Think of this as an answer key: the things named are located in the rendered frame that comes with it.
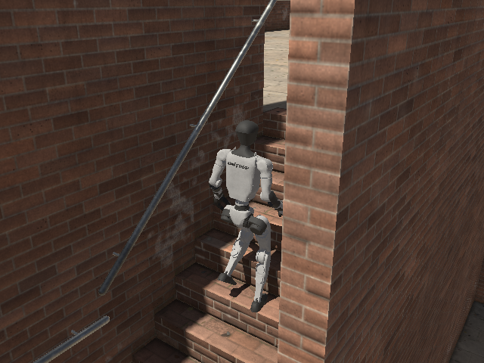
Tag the stairs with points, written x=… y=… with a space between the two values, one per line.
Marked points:
x=210 y=321

